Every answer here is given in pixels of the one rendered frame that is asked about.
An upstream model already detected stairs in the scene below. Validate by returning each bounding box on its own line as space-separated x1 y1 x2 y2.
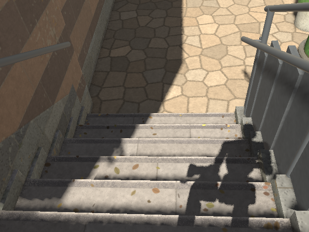
0 112 293 232

